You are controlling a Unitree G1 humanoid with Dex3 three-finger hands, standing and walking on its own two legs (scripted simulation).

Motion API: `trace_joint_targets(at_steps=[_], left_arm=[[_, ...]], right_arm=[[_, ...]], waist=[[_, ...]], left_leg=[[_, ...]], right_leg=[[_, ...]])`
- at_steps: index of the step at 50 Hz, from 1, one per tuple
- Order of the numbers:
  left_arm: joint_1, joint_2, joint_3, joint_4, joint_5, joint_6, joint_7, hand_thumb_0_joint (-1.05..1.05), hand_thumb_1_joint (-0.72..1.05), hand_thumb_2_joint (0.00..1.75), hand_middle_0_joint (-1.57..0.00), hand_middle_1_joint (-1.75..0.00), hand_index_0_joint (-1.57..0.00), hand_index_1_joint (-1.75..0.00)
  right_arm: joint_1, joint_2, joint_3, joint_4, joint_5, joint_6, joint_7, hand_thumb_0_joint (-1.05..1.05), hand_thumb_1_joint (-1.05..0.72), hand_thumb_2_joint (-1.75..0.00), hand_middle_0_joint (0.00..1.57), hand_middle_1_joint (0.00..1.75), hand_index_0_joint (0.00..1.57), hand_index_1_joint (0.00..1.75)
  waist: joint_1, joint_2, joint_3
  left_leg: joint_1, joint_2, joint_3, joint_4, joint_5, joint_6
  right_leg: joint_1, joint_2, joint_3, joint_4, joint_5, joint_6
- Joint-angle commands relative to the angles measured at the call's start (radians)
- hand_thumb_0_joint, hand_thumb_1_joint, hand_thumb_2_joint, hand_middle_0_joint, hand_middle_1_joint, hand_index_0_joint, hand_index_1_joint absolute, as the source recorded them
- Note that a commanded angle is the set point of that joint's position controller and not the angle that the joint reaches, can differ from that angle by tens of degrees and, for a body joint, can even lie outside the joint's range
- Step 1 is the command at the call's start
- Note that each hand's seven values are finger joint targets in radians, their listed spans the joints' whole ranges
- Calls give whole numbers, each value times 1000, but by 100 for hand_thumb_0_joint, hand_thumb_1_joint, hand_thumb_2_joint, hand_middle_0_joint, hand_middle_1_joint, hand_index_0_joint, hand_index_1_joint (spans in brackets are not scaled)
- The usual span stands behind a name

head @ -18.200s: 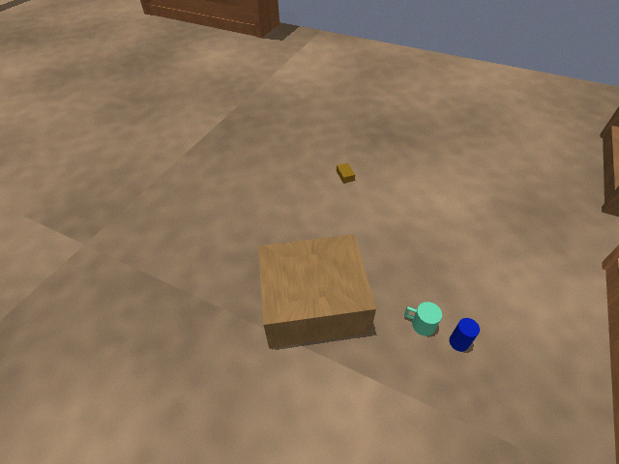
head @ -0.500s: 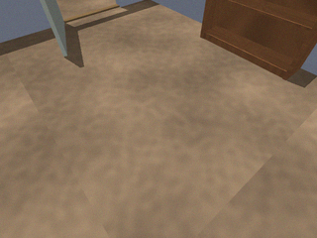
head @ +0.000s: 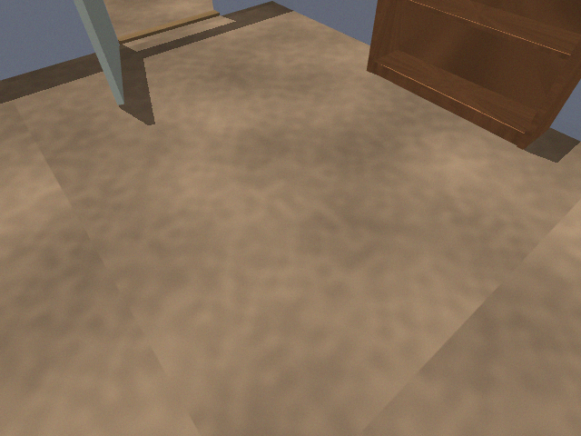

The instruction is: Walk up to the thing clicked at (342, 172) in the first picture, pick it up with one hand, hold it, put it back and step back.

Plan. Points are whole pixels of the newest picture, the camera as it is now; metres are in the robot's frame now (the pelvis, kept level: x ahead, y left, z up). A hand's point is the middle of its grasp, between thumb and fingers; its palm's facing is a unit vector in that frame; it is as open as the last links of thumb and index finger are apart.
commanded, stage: stand
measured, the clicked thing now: out of the picture -0.05 -1.09 -0.76
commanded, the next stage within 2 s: walk up in 0.16 s
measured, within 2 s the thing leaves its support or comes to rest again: neither
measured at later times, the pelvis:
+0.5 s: pelvis +0.04 -0.06 -0.02, yaw +0 degrees
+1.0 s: pelvis +0.25 -0.04 -0.02, yaw +4 degrees
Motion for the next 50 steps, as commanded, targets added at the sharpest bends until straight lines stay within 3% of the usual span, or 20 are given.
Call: trace_joint_targets(at_steps=[1,7,8,9,12,17,20,21,22,23,24,27,30,36,42,45,46,47,48,50], left_arm=[[-18,211,35,-58,-2,-21,13,0,90,90,-20,-30,-20,-30],[-17,213,35,-60,-1,-21,12,0,90,90,-20,-30,-20,-30],[8,303,86,-115,11,-38,-14,0,90,90,-20,-30,-20,-30],[-23,275,82,-117,22,-39,-24,0,90,90,-20,-30,-20,-30],[-74,261,92,-163,28,-33,-39,0,90,90,-20,-30,-20,-30],[59,261,111,-154,7,-46,-71,0,90,90,-20,-30,-20,-30],[309,262,136,-78,8,-50,-63,0,90,90,-20,-30,-20,-30],[455,307,155,-34,12,-52,-50,0,90,90,-20,-30,-20,-30],[504,374,179,-42,25,-51,-36,0,90,90,-20,-30,-20,-30],[306,398,173,-137,36,-57,-24,0,90,90,-20,-30,-20,-30],[145,405,162,-196,32,-61,-20,0,90,90,-20,-30,-20,-30],[26,351,139,-227,13,-89,-22,0,90,90,-20,-30,-20,-30],[59,311,133,-226,2,-100,-22,0,90,90,-20,-30,-20,-30],[145,337,150,-230,6,-105,-20,0,90,90,-20,-30,-20,-30],[213,332,140,-250,2,-93,-26,0,90,90,-20,-30,-20,-30],[199,304,116,-276,-8,-80,-20,0,90,90,-20,-30,-20,-30],[254,247,96,-289,-23,-73,-17,0,90,90,-20,-30,-20,-30],[266,185,86,-306,-36,-75,-22,0,90,90,-20,-30,-20,-30],[216,296,107,-299,-37,-68,-5,0,90,90,-20,-30,-20,-30],[134,289,82,-308,-37,-80,-8,0,90,90,-20,-30,-20,-30]], right_arm=[[-36,-222,-40,-59,0,-21,-17,0,-90,-90,20,30,20,30],[-35,-218,-39,-59,0,-22,-15,0,-90,-90,20,30,20,30],[57,-307,-105,-101,-15,-37,9,0,-90,-90,20,30,20,30],[102,-335,-123,-80,-23,-38,18,0,-90,-90,20,30,20,30],[125,-383,-153,-115,-30,-45,22,0,-90,-90,20,30,20,30],[-4,-346,-149,-206,-32,-55,34,0,-90,-90,20,30,20,30],[-132,-297,-145,-248,-42,-37,38,0,-90,-90,20,30,20,30],[-142,-241,-131,-262,-48,-30,30,0,-90,-90,20,30,20,30],[-121,-167,-105,-277,-47,-23,30,0,-90,-90,20,30,20,30],[-61,-183,-108,-283,-25,-10,28,0,-90,-90,20,30,20,30],[4,-259,-125,-257,-16,-9,32,0,-90,-90,20,30,20,30],[133,-312,-139,-175,-3,-20,48,0,-90,-90,20,30,20,30],[183,-276,-125,-168,-4,-21,62,0,-90,-90,20,30,20,30],[54,-263,-116,-257,-15,-24,79,0,-90,-90,20,30,20,30],[-58,-233,-110,-324,-27,-40,76,0,-90,-90,20,30,20,30],[209,-270,-134,-263,-42,-59,53,0,-90,-90,20,30,20,30],[353,-338,-162,-243,-55,-66,42,0,-90,-90,20,30,20,30],[413,-425,-189,-264,-52,-71,29,0,-90,-90,20,30,20,30],[388,-433,-191,-270,-11,-71,26,0,-90,-90,20,30,20,30],[297,-355,-160,-304,8,-66,10,0,-90,-90,20,30,20,30]], waist=[[-2,14,-68],[-2,17,-74],[-19,36,-187],[-42,107,-122],[-69,162,39],[26,201,1],[171,122,-60],[241,-55,-97],[272,-327,-37],[166,-228,36],[84,-139,88],[-20,-93,101],[-10,-96,98],[46,-69,138],[96,-60,66],[-42,56,-86],[-94,202,-196],[-115,362,-266],[-119,254,-289],[-89,85,-164]], left_leg=[[96,126,-110,-27,171,23],[102,125,-112,-31,178,20],[182,98,-139,1,-350,91],[185,150,-230,-64,-570,122],[136,362,-494,-222,-618,268],[-31,286,-321,-206,-506,214],[-312,133,-95,35,-534,116],[-524,57,-17,280,-597,76],[-698,-98,14,636,-601,42],[-682,-94,-169,776,-419,-2],[-560,-46,-223,764,-310,4],[-454,31,-218,748,-143,2],[-409,31,-185,658,-36,-16],[-454,48,-146,420,-3,-30],[-339,66,10,218,-54,26],[58,-5,50,131,-26,86],[313,98,-120,88,-143,155],[537,359,-620,57,-116,249],[545,433,-757,3,-35,354],[349,360,-416,30,275,297]], right_leg=[[-83,-106,58,-56,143,-49],[-91,-102,55,-50,149,-49],[-112,-33,8,91,-251,-91],[-278,-13,-19,204,-361,-93],[-554,-26,43,540,-309,-69],[-338,-57,33,392,-219,-71],[86,16,-87,212,23,-62],[295,13,-41,203,-42,-61],[246,-147,237,12,-361,-73],[13,-350,571,-183,-691,-106],[-155,-395,648,-278,-784,-134],[-193,-249,369,-240,-540,-135],[-185,-204,186,-207,-336,-138],[-87,-209,95,-179,-243,-170],[63,-226,0,9,289,-201],[-62,-151,-83,423,514,-167],[-265,-77,-122,705,338,-122],[-589,126,-54,896,-176,-64],[-643,86,80,989,-327,-98],[-624,16,155,993,-221,-95]])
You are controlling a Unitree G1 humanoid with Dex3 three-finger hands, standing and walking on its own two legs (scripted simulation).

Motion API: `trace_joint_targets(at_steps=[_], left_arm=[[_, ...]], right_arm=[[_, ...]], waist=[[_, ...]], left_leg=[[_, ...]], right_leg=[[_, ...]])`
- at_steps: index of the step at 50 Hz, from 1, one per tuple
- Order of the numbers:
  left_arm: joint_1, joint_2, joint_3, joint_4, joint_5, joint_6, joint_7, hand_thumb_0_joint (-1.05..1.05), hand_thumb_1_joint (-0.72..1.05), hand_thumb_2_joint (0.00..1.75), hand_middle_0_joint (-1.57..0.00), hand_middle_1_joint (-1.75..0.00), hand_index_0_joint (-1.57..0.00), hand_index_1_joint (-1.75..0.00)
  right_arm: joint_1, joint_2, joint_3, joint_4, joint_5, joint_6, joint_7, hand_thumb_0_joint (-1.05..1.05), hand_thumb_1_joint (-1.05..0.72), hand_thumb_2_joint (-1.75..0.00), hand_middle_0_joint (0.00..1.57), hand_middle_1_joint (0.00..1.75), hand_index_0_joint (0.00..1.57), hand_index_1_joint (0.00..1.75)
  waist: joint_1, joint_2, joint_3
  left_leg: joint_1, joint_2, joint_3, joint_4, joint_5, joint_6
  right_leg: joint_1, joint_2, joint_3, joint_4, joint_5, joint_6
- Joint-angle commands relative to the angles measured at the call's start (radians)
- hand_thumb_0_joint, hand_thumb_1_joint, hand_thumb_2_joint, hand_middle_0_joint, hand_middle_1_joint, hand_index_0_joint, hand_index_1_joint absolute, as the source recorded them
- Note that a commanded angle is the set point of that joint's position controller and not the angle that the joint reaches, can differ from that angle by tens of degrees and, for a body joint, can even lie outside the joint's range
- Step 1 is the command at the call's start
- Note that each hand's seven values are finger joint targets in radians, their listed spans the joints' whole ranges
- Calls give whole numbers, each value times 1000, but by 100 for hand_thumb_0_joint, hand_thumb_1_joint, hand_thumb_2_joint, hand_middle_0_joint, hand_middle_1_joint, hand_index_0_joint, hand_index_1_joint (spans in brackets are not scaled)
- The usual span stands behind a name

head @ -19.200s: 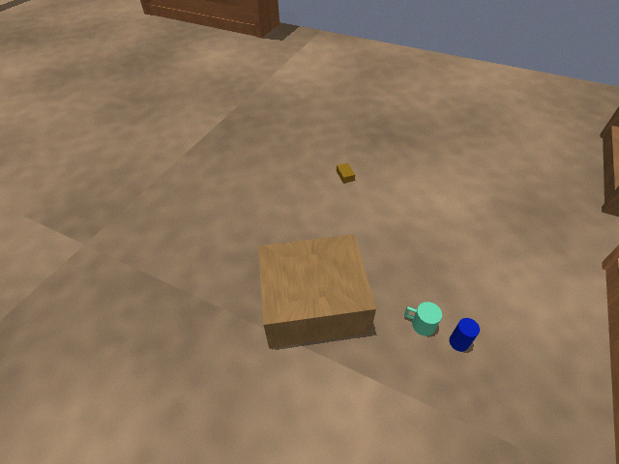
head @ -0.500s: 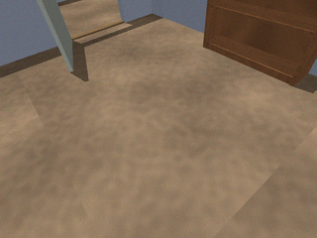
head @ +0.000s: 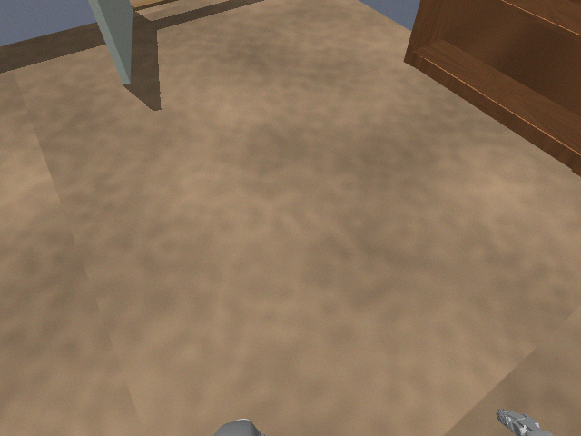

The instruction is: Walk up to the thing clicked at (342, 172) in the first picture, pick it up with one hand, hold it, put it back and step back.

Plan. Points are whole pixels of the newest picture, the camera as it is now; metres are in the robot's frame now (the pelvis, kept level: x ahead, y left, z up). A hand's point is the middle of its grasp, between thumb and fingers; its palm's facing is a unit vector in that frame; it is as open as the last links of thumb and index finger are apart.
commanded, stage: walk up
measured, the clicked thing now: out of the picture -0.39 -1.02 -0.74
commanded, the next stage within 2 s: none
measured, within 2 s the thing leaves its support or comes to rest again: neither
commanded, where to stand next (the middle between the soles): +0.63 -0.03 m, yaw -4 degrees
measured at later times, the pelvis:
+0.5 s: pelvis +0.22 -0.06 +0.01, yaw -3 degrees
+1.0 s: pelvis +0.43 +0.02 +0.02, yaw -19 degrees
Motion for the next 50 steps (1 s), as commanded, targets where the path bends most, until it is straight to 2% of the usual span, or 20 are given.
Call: trace_joint_targets(at_steps=[1,6,11,14,15,16,17,18,21,25,30,31,32,36,37,38,40,43,46,50], left_arm=[[-9,220,37,-119,-24,-50,15,0,90,90,-20,-30,-20,-30],[4,174,37,-127,-9,-32,-22,0,90,90,-20,-30,-20,-30],[0,191,59,-112,12,-47,-38,0,90,90,-20,-30,-20,-30],[156,259,99,-56,17,-54,-28,0,90,90,-20,-30,-20,-30],[246,323,127,-50,21,-62,-15,0,90,90,-20,-30,-20,-30],[235,389,131,-89,21,-73,-6,0,90,90,-20,-30,-20,-30],[157,414,124,-114,10,-73,-9,0,90,90,-20,-30,-20,-30],[94,398,118,-132,5,-69,-5,0,90,90,-20,-30,-20,-30],[24,304,91,-133,-7,-74,5,0,90,90,-20,-30,-20,-30],[27,282,78,-150,4,-82,3,0,90,90,-20,-30,-20,-30],[49,310,85,-163,11,-83,0,0,90,90,-20,-30,-20,-30],[76,283,54,-159,2,-50,-3,0,90,90,-20,-30,-20,-30],[81,302,58,-155,3,-43,-2,0,90,90,-20,-30,-20,-30],[-28,326,53,-175,10,-34,3,0,90,90,-20,-30,-20,-30],[-48,280,33,-188,10,-31,5,0,90,90,-20,-30,-20,-30],[2,162,2,-185,5,-30,9,0,90,90,-20,-30,-20,-30],[49,256,13,-138,19,-5,28,0,90,90,-20,-30,-20,-30],[17,250,8,-70,-22,-17,8,0,90,90,-20,-30,-20,-30],[57,172,-1,-58,-20,1,-4,0,90,90,-20,-30,-20,-30],[-86,175,1,-103,-15,20,-6,0,90,90,-20,-30,-20,-30]], right_arm=[[167,-299,-68,-58,37,-13,-56,0,-90,-90,20,30,20,30],[97,-269,-53,-99,31,-28,-54,0,-90,-90,20,30,20,30],[34,-293,-58,-128,27,-31,-40,0,-90,-90,20,30,20,30],[39,-241,-39,-136,27,-20,-32,0,-90,-90,20,30,20,30],[109,-185,-20,-130,29,-16,-31,0,-90,-90,20,30,20,30],[154,-162,-7,-137,30,-6,-31,0,-90,-90,20,30,20,30],[136,-259,-34,-119,24,6,-39,0,-90,-90,20,30,20,30],[96,-288,-40,-109,19,6,-42,0,-90,-90,20,30,20,30],[143,-239,-27,-59,45,9,-35,0,-90,-90,20,30,20,30],[147,-225,-32,-57,27,20,-9,0,-90,-90,20,30,20,30],[50,-219,-38,-99,12,6,4,0,-90,-90,20,30,20,30],[-56,-226,-47,-130,15,5,22,0,-90,-90,20,30,20,30],[-72,-220,-48,-138,12,10,20,0,-90,-90,20,30,20,30],[71,-223,-48,-91,30,4,12,0,-90,-90,20,30,20,30],[178,-271,-68,-62,25,-1,-2,0,-90,-90,20,30,20,30],[253,-366,-98,-54,8,-5,-19,0,-90,-90,20,30,20,30],[130,-369,-98,-94,36,10,-17,0,-90,-90,20,30,20,30],[75,-238,-55,-99,44,-12,-29,0,-90,-90,20,30,20,30],[65,-207,-45,-109,49,-4,-40,0,-90,-90,20,30,20,30],[46,-217,-50,-147,37,11,-37,0,-90,-90,20,30,20,30]], waist=[[-74,110,-188],[-34,171,-52],[-8,183,-90],[92,-3,-173],[134,-219,-219],[99,-287,-193],[82,-227,-170],[70,-165,-106],[5,-123,-50],[-3,-111,-70],[35,-97,-86],[39,-18,-120],[44,-33,-108],[-54,-79,-146],[-121,40,-184],[-140,342,-225],[-99,194,-98],[-48,142,-17],[-41,241,-88],[-67,204,-35]], left_leg=[[436,290,-295,-244,457,237],[228,223,-79,-275,447,223],[69,189,-37,-218,118,180],[-92,111,13,63,-15,125],[-160,16,74,351,-103,87],[-277,-69,26,544,-295,43],[-273,-33,-46,632,-301,27],[-282,12,-84,647,-278,27],[-216,68,-118,555,-111,32],[-134,57,-57,322,-62,5],[-72,55,-28,47,-20,-15],[-39,-11,-12,60,-111,-42],[-31,-1,-23,74,-102,-38],[135,-19,-15,-146,-30,-24],[401,18,-116,-257,-99,15],[616,295,-494,-395,-305,84],[418,475,-637,-497,-520,202],[288,241,-208,-470,-48,-5],[418,168,-10,-346,376,-6],[344,195,25,-416,270,27]], right_leg=[[-410,-28,177,217,84,-18],[-330,-68,74,-115,174,31],[-67,-44,-38,-390,427,17],[234,0,-49,-399,366,-12],[305,-101,136,-547,105,-42],[266,-352,609,-746,-92,-122],[197,-419,787,-801,-132,-212],[102,-419,787,-808,-131,-252],[-25,-267,374,-752,177,-162],[-80,-200,206,-754,213,-168],[-66,-219,172,-715,148,-174],[-82,-221,379,-737,198,-194],[-95,-247,412,-740,169,-195],[-95,-210,329,-594,249,-136],[-286,-133,258,-416,267,-70],[-540,43,94,-59,47,6],[-608,-25,102,84,-21,16],[-435,-64,129,-4,234,-5],[-465,-58,53,-14,284,7],[-474,-88,1,-106,321,24]])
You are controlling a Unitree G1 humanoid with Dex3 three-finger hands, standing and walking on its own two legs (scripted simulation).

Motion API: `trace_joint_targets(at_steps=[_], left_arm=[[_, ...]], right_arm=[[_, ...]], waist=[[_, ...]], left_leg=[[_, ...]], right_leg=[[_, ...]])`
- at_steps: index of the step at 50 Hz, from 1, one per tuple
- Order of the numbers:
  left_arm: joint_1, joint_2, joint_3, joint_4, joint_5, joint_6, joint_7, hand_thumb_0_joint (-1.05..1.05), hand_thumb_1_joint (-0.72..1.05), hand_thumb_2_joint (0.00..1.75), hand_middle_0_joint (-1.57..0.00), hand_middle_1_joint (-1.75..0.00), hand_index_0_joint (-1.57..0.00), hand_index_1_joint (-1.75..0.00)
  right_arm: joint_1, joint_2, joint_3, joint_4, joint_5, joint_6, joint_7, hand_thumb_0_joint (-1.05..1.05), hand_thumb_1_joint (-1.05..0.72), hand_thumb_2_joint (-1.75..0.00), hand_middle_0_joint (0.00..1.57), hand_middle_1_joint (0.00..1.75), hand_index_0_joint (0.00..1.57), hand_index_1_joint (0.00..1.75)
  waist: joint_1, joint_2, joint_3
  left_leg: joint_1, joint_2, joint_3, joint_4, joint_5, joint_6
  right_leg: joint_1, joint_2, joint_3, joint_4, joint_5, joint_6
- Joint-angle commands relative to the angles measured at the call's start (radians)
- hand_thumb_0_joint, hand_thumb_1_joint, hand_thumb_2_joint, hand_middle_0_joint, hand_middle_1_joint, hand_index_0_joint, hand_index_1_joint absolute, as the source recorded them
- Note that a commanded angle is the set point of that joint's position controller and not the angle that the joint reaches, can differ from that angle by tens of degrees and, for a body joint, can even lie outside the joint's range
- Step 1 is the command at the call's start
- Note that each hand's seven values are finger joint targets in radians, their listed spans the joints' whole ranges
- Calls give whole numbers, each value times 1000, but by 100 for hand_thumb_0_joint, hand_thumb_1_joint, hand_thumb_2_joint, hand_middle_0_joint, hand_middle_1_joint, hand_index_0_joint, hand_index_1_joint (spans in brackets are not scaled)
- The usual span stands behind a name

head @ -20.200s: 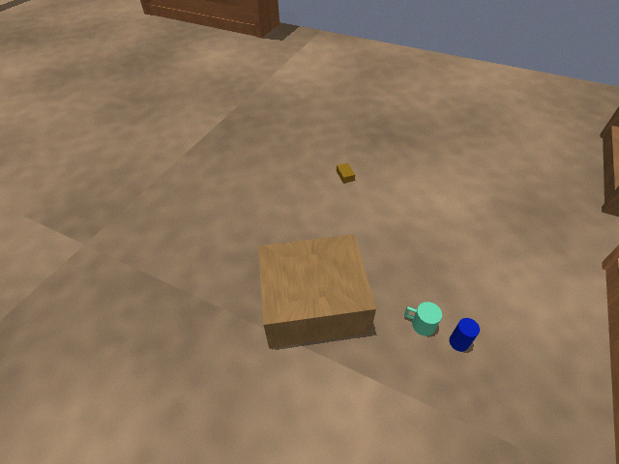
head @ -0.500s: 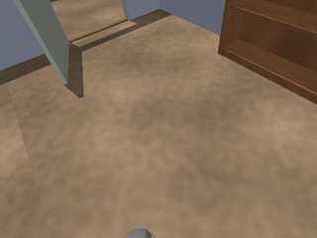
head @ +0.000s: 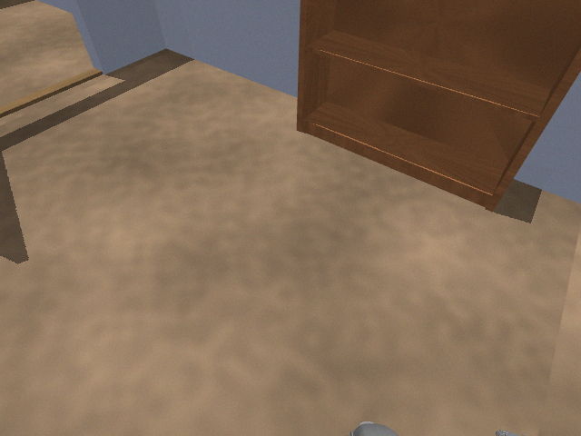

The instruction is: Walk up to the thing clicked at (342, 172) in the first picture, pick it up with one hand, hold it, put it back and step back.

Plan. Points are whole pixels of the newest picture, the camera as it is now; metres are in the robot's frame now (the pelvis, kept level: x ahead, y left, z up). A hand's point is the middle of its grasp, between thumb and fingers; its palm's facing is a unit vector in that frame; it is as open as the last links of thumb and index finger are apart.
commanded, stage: walk up
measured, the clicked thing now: out of the picture -0.44 -1.25 -0.76
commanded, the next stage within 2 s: none
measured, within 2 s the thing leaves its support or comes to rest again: neither
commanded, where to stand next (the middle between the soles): +0.22 +0.01 m, yaw -127 degrees
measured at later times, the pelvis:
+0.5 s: pelvis +0.19 +0.08 -0.02, yaw -23 degrees
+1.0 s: pelvis +0.17 +0.15 -0.04, yaw -52 degrees
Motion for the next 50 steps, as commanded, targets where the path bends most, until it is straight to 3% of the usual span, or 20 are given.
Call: trace_joint_targets(at_steps=[1,7,10,11,12,13,14,20,23,26,28,29,30,31,36,43,47,48,49,50], left_arm=[[-78,118,26,-91,1,-3,1,0,90,90,-20,-30,-20,-30],[-98,109,36,-96,7,-4,16,0,90,90,-20,-30,-20,-30],[218,160,74,-40,14,-7,54,0,90,90,-20,-30,-20,-30],[335,193,93,-22,17,-14,71,0,90,90,-20,-30,-20,-30],[344,256,113,-46,26,-15,88,0,90,90,-20,-30,-20,-30],[256,278,113,-102,20,-15,93,0,90,90,-20,-30,-20,-30],[157,289,114,-135,9,-20,107,0,90,90,-20,-30,-20,-30],[-144,144,69,-210,38,-32,68,0,90,90,-20,-30,-20,-30],[-135,167,101,-265,67,-5,39,0,90,90,-20,-30,-20,-30],[-174,146,115,-350,87,41,23,0,90,90,-20,-30,-20,-30],[-108,36,92,-376,77,53,27,0,90,90,-20,-30,-20,-30],[-8,23,93,-348,83,71,26,0,90,90,-20,-30,-20,-30],[75,71,106,-299,78,95,24,0,90,90,-20,-30,-20,-30],[149,107,116,-271,77,109,20,0,90,90,-20,-30,-20,-30],[68,134,149,-260,66,106,-58,0,90,90,-20,-30,-20,-30],[-51,146,137,-321,77,95,-87,0,90,90,-20,-30,-20,-30],[192,166,162,-213,77,71,-83,0,90,90,-20,-30,-20,-30],[240,219,178,-193,81,65,-75,0,90,90,-20,-30,-20,-30],[233,302,189,-221,91,68,-65,0,90,90,-20,-30,-20,-30],[103,351,187,-290,91,78,-63,0,90,90,-20,-30,-20,-30]], right_arm=[[-44,-241,-74,-102,-7,-9,-16,0,-90,-90,20,30,20,30],[-60,-240,-82,-138,-25,26,13,0,-90,-90,20,30,20,30],[-126,-244,-95,-177,-31,46,18,0,-90,-90,20,30,20,30],[-118,-223,-87,-175,-28,46,17,0,-90,-90,20,30,20,30],[-64,-160,-62,-175,-18,44,17,0,-90,-90,20,30,20,30],[-36,-237,-70,-186,-8,50,20,0,-90,-90,20,30,20,30],[-95,-290,-82,-195,-14,49,14,0,-90,-90,20,30,20,30],[-19,-195,-61,-105,-2,54,11,0,-90,-90,20,30,20,30],[-18,-179,-70,-93,18,56,-29,0,-90,-90,20,30,20,30],[109,-182,-91,-51,13,55,-81,0,-90,-90,20,30,20,30],[149,-265,-109,-61,-27,46,-95,0,-90,-90,20,30,20,30],[59,-321,-120,-102,-46,46,-101,0,-90,-90,20,30,20,30],[-68,-321,-118,-142,-44,49,-103,0,-90,-90,20,30,20,30],[-187,-372,-131,-170,-30,49,-99,0,-90,-90,20,30,20,30],[-184,-299,-125,-122,-55,30,-114,0,-90,-90,20,30,20,30],[8,-387,-159,-77,-45,6,-110,0,-90,-90,20,30,20,30],[-138,-372,-144,-98,-52,18,-85,0,-90,-90,20,30,20,30],[-142,-308,-119,-98,-47,26,-84,0,-90,-90,20,30,20,30],[-156,-217,-82,-119,-29,30,-83,0,-90,-90,20,30,20,30],[-254,-299,-100,-149,-14,21,-93,0,-90,-90,20,30,20,30]], waist=[[-26,180,80],[-17,67,34],[151,31,-145],[226,-91,-199],[212,-285,-219],[174,-163,-278],[154,-45,-251],[-43,-50,63],[-24,-177,5],[-71,-129,-116],[-89,151,-193],[-12,227,-204],[48,139,-132],[71,239,-125],[82,272,-98],[-17,219,-163],[130,138,-155],[178,-73,-115],[209,-377,-21],[185,-345,60]], left_leg=[[20,241,-134,-170,271,-11],[0,204,-10,35,564,1],[-169,155,9,485,710,-36],[-375,91,-13,752,374,-59],[-646,-46,-57,996,-297,-97],[-736,-48,-243,1143,-380,-113],[-701,37,-340,1165,-352,-104],[-341,48,-212,660,-70,-85],[-246,-13,-136,444,-3,-103],[-58,-45,-124,208,236,-94],[60,178,-391,25,192,-10],[-42,440,-613,6,156,62],[-222,526,-633,-107,10,111],[-260,581,-668,-135,-94,195],[-250,306,-271,-11,-21,74],[38,474,-205,50,91,167],[-370,346,11,191,-255,19],[-538,222,69,416,-403,-36],[-806,49,94,651,-483,-109],[-761,45,-94,651,-376,-120]], right_leg=[[-139,-47,-51,-78,37,13],[78,18,-198,-286,100,-2],[518,49,-174,-330,83,-51],[750,-13,-38,-432,110,-113],[899,-263,389,-491,192,-255],[860,-405,810,-576,106,-375],[712,-449,934,-654,-133,-388],[83,-8,172,-591,372,-142],[54,67,97,-457,627,-137],[0,101,150,-273,363,-96],[-129,169,151,-26,-60,-26],[-141,177,186,145,-338,6],[-51,148,171,273,-318,31],[-20,93,135,355,-307,27],[-9,16,102,253,-112,49],[-63,-47,38,-59,-354,40],[351,16,-72,-416,-159,-38],[440,8,62,-502,-179,-84],[390,-146,486,-674,-489,-180],[197,-186,673,-823,-639,-245]])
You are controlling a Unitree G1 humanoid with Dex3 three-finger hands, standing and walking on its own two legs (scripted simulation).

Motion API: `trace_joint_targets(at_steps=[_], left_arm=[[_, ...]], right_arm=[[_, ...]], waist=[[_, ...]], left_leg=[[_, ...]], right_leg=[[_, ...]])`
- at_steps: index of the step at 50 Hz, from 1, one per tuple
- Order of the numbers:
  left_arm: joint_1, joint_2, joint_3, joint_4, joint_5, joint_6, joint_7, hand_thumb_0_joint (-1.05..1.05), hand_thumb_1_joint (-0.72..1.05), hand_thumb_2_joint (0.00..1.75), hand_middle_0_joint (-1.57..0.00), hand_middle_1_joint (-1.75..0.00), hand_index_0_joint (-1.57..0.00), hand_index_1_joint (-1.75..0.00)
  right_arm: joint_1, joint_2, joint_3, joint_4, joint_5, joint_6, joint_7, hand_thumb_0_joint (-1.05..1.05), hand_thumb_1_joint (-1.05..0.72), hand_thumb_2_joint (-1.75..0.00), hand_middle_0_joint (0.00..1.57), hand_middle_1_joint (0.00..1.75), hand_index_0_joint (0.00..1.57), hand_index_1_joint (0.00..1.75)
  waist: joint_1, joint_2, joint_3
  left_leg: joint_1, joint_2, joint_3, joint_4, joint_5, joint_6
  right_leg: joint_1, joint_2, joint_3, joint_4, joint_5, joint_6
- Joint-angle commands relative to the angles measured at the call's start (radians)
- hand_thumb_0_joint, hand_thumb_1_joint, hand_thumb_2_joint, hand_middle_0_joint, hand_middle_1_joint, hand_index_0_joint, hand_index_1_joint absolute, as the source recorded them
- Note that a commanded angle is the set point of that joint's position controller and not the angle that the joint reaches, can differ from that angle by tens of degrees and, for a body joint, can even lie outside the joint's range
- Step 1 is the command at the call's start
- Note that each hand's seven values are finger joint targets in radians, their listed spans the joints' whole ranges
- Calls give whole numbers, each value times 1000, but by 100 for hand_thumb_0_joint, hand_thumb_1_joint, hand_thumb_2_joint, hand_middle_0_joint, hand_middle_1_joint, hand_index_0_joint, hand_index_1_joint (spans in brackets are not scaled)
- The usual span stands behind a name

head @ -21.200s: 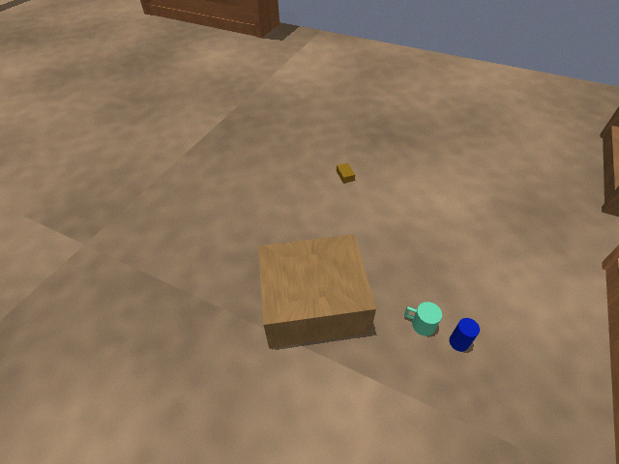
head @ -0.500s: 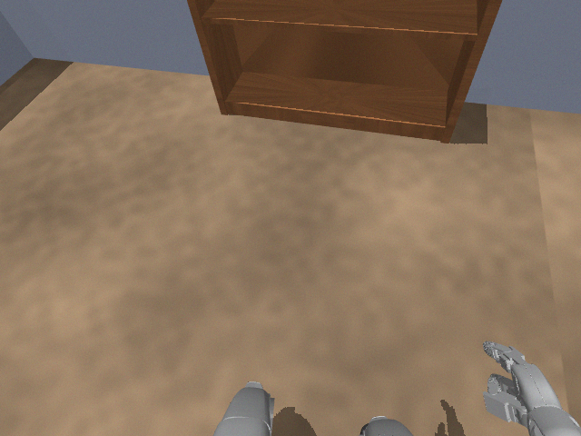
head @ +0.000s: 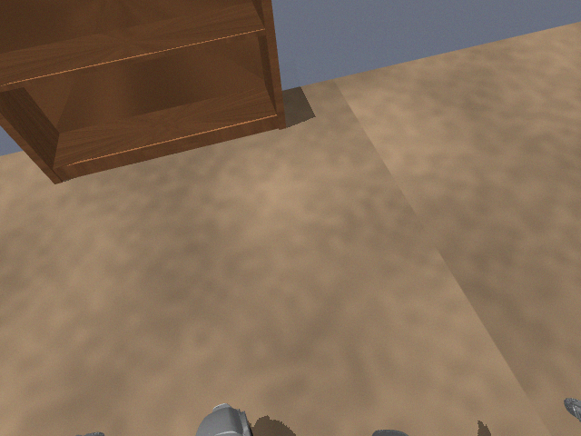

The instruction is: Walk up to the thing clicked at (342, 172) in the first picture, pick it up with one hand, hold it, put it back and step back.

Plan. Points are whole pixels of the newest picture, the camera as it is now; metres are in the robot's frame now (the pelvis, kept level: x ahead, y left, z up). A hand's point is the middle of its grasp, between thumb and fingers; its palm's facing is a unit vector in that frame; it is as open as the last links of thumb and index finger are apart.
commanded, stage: walk up
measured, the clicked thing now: out of the picture +0.72 -1.35 -0.72
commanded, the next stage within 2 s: none
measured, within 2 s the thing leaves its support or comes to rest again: neither
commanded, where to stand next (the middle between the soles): +0.14 -0.05 m, yaw -75 degrees
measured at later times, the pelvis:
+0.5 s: pelvis +0.06 -0.01 +0.03, yaw -26 degrees
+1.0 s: pelvis +0.13 -0.03 +0.01, yaw -48 degrees
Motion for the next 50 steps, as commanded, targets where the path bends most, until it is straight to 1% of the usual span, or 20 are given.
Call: trace_joint_targets(at_steps=[1,3,4,8,11,14,15,16,17,19,22,27,31,34,35,36,37,38,42,50], left_arm=[[53,378,101,-124,-1,-12,25,0,90,90,-20,-30,-20,-30],[0,283,70,-129,0,-28,45,0,90,90,-20,-30,-20,-30],[-35,277,70,-137,-2,-34,52,0,90,90,-20,-30,-20,-30],[20,222,36,-145,-21,-58,63,0,90,90,-20,-30,-20,-30],[38,239,27,-121,-31,-79,85,0,90,90,-20,-30,-20,-30],[-62,264,17,-126,-40,-92,107,0,90,90,-20,-30,-20,-30],[-99,234,1,-137,-42,-94,113,0,90,90,-20,-30,-20,-30],[-10,127,-23,-115,-51,-95,119,0,90,90,-20,-30,-20,-30],[71,124,-38,-95,-52,-91,129,0,90,90,-20,-30,-20,-30],[91,243,-9,-57,-43,-93,139,0,90,90,-20,-30,-20,-30],[67,234,-2,-12,-55,-95,114,0,90,90,-20,-30,-20,-30],[13,153,-39,-55,-62,-94,98,0,90,90,-20,-30,-20,-30],[-42,153,-41,-68,-53,-103,115,0,90,90,-20,-30,-20,-30],[54,170,-22,-26,-49,-114,137,0,90,90,-20,-30,-20,-30],[123,191,-10,-12,-42,-124,146,0,90,90,-20,-30,-20,-30],[191,250,10,-8,-40,-138,156,0,90,90,-20,-30,-20,-30],[182,318,20,-34,-42,-142,168,0,90,90,-20,-30,-20,-30],[152,302,11,-54,-54,-135,173,0,90,90,-20,-30,-20,-30],[-21,192,-20,-89,-67,-119,193,0,90,90,-20,-30,-20,-30],[-24,211,0,-178,-14,-71,153,0,90,90,-20,-30,-20,-30]], right_arm=[[-150,-193,-20,-127,36,-34,-7,0,-90,-90,20,30,20,30],[-12,-149,-8,-42,47,-40,6,0,-90,-90,20,30,20,30],[74,-133,0,-9,50,-39,5,0,-90,-90,20,30,20,30],[37,-136,13,-30,26,-38,33,0,-90,-90,20,30,20,30],[16,-140,18,-64,25,-53,43,0,-90,-90,20,30,20,30],[149,-127,11,-46,24,-65,37,0,-90,-90,20,30,20,30],[236,-129,2,-37,14,-69,29,0,-90,-90,20,30,20,30],[229,-199,-16,-41,-2,-72,21,0,-90,-90,20,30,20,30],[144,-225,-14,-74,-1,-73,21,0,-90,-90,20,30,20,30],[42,-228,-21,-107,12,-72,38,0,-90,-90,20,30,20,30],[48,-111,15,-103,10,-70,42,0,-90,-90,20,30,20,30],[84,-100,14,-130,5,-49,50,0,-90,-90,20,30,20,30],[115,-111,8,-158,7,-25,59,0,-90,-90,20,30,20,30],[88,-90,2,-205,46,3,57,0,-90,-90,20,30,20,30],[58,-76,10,-215,55,5,58,0,-90,-90,20,30,20,30],[75,-46,22,-224,62,4,60,0,-90,-90,20,30,20,30],[75,8,43,-242,65,6,61,0,-90,-90,20,30,20,30],[79,-82,17,-232,54,14,45,0,-90,-90,20,30,20,30],[87,-62,26,-161,62,30,37,0,-90,-90,20,30,20,30],[85,-56,20,-157,46,8,-10,0,-90,-90,20,30,20,30]], waist=[[114,-334,18],[46,-279,-49],[14,-307,-107],[39,-249,-80],[30,-175,-48],[-75,-153,-60],[-143,-123,-74],[-108,148,-92],[-42,183,-39],[-17,98,28],[-12,87,-5],[-56,153,-95],[-84,113,-121],[-18,69,-167],[40,17,-192],[90,-117,-231],[83,-320,-212],[82,-255,-223],[-15,-143,-204],[18,-251,-200]], left_leg=[[-232,-212,-144,227,-207,-13],[-229,-205,-170,233,-71,-2],[-206,-208,-165,235,-14,-12],[-82,-268,-171,152,-12,-9],[-18,-256,-273,28,10,11],[310,-266,-316,-162,56,47],[495,-245,-345,-327,104,67],[582,-71,-561,-474,-72,74],[494,86,-789,-579,-227,82],[295,159,-818,-647,-316,146],[315,-33,-446,-604,0,12],[480,-83,-163,-457,402,109],[455,-72,-75,-309,567,106],[297,-26,-70,-122,553,124],[215,-69,-45,36,562,112],[43,-149,-44,255,378,73],[-210,-314,-68,444,-231,14],[-160,-272,-250,511,-320,1],[-59,-212,-251,406,-140,12],[112,-283,-195,97,-39,46]], right_leg=[[-43,-190,625,-671,-453,-274],[134,-68,412,-476,31,-224],[176,-38,360,-438,123,-215],[76,-29,437,-509,-114,-227],[68,-90,552,-478,-66,-242],[-120,-81,526,-367,111,-196],[-241,-30,456,-251,121,-137],[-341,139,262,7,-39,-54],[-412,239,169,169,-73,-30],[-332,104,138,245,-3,-25],[-228,63,92,174,144,-23],[-217,42,-46,-4,193,-4],[-100,69,-115,-156,266,-12],[113,87,-103,-229,260,-56],[238,94,-59,-300,277,-95],[400,-12,158,-382,353,-171],[482,-255,575,-390,614,-295],[392,-319,701,-374,746,-407],[227,-102,292,-287,796,-231],[14,-10,318,-155,829,-246]])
